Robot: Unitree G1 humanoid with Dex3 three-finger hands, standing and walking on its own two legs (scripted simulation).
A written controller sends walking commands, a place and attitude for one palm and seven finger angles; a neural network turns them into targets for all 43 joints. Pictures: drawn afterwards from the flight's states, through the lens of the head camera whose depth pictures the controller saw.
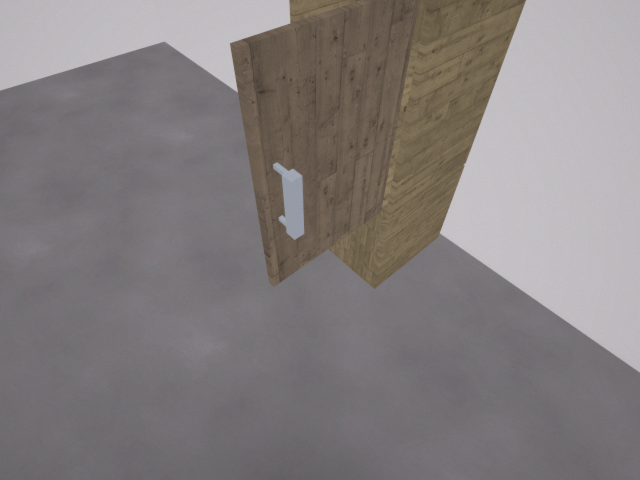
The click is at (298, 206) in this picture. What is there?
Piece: cupboard door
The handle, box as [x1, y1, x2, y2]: [273, 162, 303, 239]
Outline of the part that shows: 277,162 273,164 273,168 282,175 285,216 280,216 279,220 286,226 287,233 295,239 303,233 301,175 293,169 288,171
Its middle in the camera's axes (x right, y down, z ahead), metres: -0.07 -0.07 +0.76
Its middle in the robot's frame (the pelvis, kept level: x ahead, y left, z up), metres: +0.61 +0.10 -0.06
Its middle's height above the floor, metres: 0.72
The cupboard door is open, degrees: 90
